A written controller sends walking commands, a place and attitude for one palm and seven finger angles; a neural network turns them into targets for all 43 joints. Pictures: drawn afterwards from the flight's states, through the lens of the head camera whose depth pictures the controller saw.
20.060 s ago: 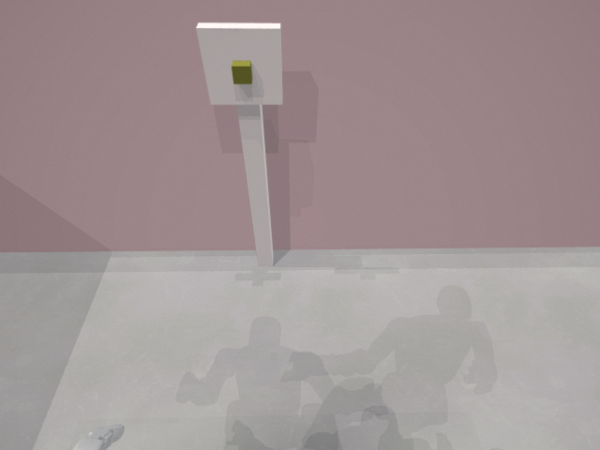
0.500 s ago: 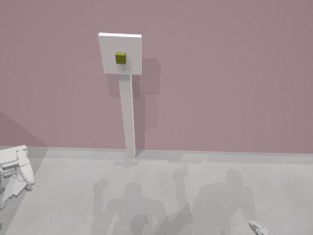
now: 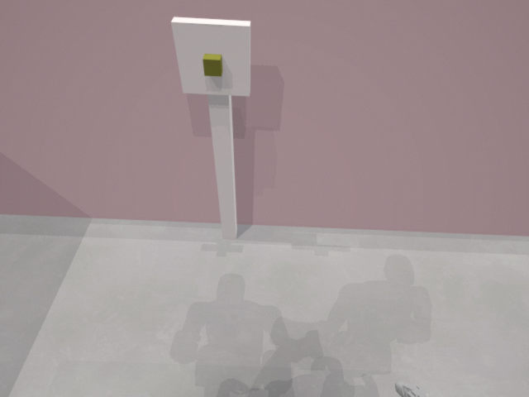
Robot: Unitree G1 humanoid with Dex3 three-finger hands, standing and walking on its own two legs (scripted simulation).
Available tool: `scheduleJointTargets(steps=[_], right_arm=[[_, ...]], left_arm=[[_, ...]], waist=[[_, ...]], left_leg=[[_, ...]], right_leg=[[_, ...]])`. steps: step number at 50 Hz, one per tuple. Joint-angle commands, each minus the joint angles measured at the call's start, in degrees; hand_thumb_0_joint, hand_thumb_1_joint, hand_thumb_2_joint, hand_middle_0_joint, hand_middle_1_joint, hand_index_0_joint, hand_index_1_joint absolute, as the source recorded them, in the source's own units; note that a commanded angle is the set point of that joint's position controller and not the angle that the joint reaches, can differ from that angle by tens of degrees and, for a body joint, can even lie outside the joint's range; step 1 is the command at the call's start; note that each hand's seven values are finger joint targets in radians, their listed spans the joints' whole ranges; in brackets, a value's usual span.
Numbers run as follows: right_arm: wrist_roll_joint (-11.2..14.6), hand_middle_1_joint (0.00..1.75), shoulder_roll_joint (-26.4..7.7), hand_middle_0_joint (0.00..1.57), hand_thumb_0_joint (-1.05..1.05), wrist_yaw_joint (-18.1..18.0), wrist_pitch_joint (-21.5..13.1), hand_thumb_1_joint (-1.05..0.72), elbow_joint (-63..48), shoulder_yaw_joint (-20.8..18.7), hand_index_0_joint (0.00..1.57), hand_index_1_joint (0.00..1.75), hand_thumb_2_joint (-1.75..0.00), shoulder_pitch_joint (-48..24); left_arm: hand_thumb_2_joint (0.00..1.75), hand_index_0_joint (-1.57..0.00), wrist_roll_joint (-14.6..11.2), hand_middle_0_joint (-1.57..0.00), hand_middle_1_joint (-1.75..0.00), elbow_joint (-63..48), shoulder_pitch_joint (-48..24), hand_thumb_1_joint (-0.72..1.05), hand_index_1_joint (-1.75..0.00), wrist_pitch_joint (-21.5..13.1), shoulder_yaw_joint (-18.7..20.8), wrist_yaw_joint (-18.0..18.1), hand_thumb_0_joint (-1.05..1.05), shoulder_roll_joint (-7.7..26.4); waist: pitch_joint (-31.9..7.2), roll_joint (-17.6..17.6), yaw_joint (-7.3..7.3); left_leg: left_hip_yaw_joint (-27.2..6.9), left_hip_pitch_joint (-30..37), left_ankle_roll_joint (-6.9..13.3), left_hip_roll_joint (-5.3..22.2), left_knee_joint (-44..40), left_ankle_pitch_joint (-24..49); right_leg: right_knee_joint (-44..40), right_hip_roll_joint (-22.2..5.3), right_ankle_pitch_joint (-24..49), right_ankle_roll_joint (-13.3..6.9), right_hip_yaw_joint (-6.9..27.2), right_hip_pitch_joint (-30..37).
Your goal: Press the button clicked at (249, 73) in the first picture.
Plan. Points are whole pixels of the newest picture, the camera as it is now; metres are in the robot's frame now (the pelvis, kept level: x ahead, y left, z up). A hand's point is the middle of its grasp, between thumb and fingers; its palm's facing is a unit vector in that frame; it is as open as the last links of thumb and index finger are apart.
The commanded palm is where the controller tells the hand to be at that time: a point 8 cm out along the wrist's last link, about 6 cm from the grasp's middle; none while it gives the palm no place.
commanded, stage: let the arm hang, fingers relaxed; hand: left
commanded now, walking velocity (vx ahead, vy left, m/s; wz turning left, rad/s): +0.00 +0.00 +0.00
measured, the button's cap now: (213, 64) +0.82 +0.16 +0.09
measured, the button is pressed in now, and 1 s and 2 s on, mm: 0 0 0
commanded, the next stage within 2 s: stand and wait in 0.84 s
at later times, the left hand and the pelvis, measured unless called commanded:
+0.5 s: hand out of the picture -0.05 +0.20 -0.16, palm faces +0.01 -0.97 -0.22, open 6.9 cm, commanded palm none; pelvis -0.01 +0.02 +0.01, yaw -1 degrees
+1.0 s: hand out of the picture -0.02 +0.15 -0.16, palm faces +0.00 -0.99 -0.16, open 7.3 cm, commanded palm none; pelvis +0.00 +0.00 +0.01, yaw -2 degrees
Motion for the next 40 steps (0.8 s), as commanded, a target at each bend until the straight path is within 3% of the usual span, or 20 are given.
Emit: scheduleJointTargets(steps=[1, 2, 3, 6, 7, 9, 17, 24, 28, 40], right_arm=[[0.17, 0.30, -5.96, 0.20, 0.00, -0.76, -0.64, -0.90, -0.37, -1.08, 0.20, 0.30, -0.90, -0.17], [0.21, 0.30, -5.77, 0.20, 0.00, -0.90, -0.35, -0.90, 0.49, -1.02, 0.20, 0.30, -0.90, 0.40], [0.12, 0.30, -5.13, 0.20, 0.00, -1.10, -0.23, -0.90, 1.60, -1.11, 0.20, 0.30, -0.90, 1.02], [0.41, 0.30, -4.67, 0.20, 0.00, -1.35, -0.02, -0.90, 4.68, -1.08, 0.20, 0.30, -0.90, 3.02], [0.61, 0.30, -4.99, 0.20, 0.00, -1.43, 0.14, -0.90, 5.23, -1.22, 0.20, 0.30, -0.90, 3.90], [0.66, 0.30, -4.77, 0.20, 0.00, -1.59, 0.16, -0.90, 7.30, -1.39, 0.20, 0.30, -0.90, 5.72], [0.77, 0.30, -3.66, 0.20, 0.00, -1.86, 0.19, -0.90, 12.41, -1.57, 0.20, 0.30, -0.90, 9.84], [0.63, 0.30, -0.85, 0.20, 0.00, -1.92, 0.25, -0.90, 14.92, -1.38, 0.20, 0.30, -0.90, 11.26], [0.60, 0.30, 0.42, 0.20, 0.00, -1.90, 0.31, -0.90, 15.68, -1.48, 0.20, 0.30, -0.90, 12.16], [0.65, 0.30, 2.21, 0.20, 0.00, -2.27, -0.26, -0.90, 16.65, -1.34, 0.20, 0.30, -0.90, 13.15]], left_arm=[[0.90, -0.79, -0.87, -0.79, -0.94, 3.03, 0.51, 0.90, -0.94, -2.77, 2.07, 0.34, 0.00, 8.37], [0.90, -0.75, -0.89, -0.75, -0.90, 5.25, 1.18, 0.90, -0.90, -2.75, 2.09, 0.46, 0.00, 8.37], [0.90, -0.71, -1.01, -0.71, -0.86, 7.60, 1.80, 0.90, -0.86, -2.79, 2.18, 0.45, 0.00, 7.26], [0.90, -0.60, -1.17, -0.60, -0.74, 13.19, 1.95, 0.90, -0.74, -2.90, 1.51, 0.11, 0.00, 7.17], [0.90, -0.57, -1.11, -0.57, -0.70, 14.48, 1.91, 0.90, -0.70, -2.95, 1.40, 0.12, 0.00, 7.31], [0.90, -0.49, -1.13, -0.49, -0.62, 17.20, 1.89, 0.90, -0.62, -3.06, 0.95, 0.13, 0.00, 6.25], [0.90, -0.20, -1.10, -0.20, -0.30, 23.88, 4.60, 0.90, -0.30, -3.06, 0.27, 0.68, 0.00, 4.33], [0.90, -0.20, -1.06, -0.20, -0.30, 25.85, 6.11, 0.90, -0.30, -3.02, 0.24, 1.14, 0.00, 2.42], [0.90, -0.20, -1.08, -0.20, -0.30, 26.08, 6.39, 0.90, -0.30, -3.20, 0.35, 1.37, 0.00, 1.88], [0.90, -0.20, -1.26, -0.20, -0.30, 26.26, 5.46, 0.90, -0.30, -3.81, 0.69, 1.57, 0.00, 0.46]], waist=[[-3.67, 11.20, 1.67], [-3.06, 11.35, 1.92], [-3.45, 13.96, 1.92], [-2.66, 13.05, 1.64], [-2.03, 9.17, 1.47], [-1.16, 5.66, 1.01], [2.95, 0.49, 1.12], [5.44, 1.88, 1.22], [5.21, 0.58, 1.07], [4.40, 2.94, 0.81]], left_leg=[[-7.87, 4.20, 1.28, 6.24, -9.59, 13.36], [-8.33, 3.98, 1.27, 6.42, -10.25, 11.57], [-8.08, 4.28, 1.22, 6.46, -11.06, 9.44], [-8.50, 4.43, 1.02, 6.43, -13.52, 3.63], [-8.95, 5.01, 1.08, 6.80, -13.78, 3.04], [-8.73, 5.74, 1.02, 6.86, -14.69, 1.46], [-9.05, 5.51, 1.42, 7.17, -18.21, -3.95], [-7.93, 4.86, 1.30, 6.66, -18.73, -4.32], [-6.94, 5.42, 1.18, 6.30, -17.64, -2.83], [-5.38, 6.94, 0.58, 6.07, -15.84, 2.85]], right_leg=[[-10.41, -4.59, 10.33, -1.17, 6.43, 3.30], [-11.60, -4.30, 9.15, -1.30, 6.01, 3.78], [-12.58, -4.44, 8.87, -1.57, 6.03, 4.40], [-14.67, -4.50, 7.32, -2.07, 5.95, 4.79], [-15.46, -4.35, 6.79, -2.03, 5.60, 4.30], [-16.54, -4.58, 5.88, -1.98, 5.68, 3.40], [-16.94, -4.27, 3.25, -1.79, 5.48, 0.75], [-16.73, -4.38, 2.49, -1.53, 5.82, -1.30], [-17.01, -4.56, 1.76, -1.64, 6.21, -2.07], [-17.09, -4.74, 6.02, -1.87, 6.88, -1.04]])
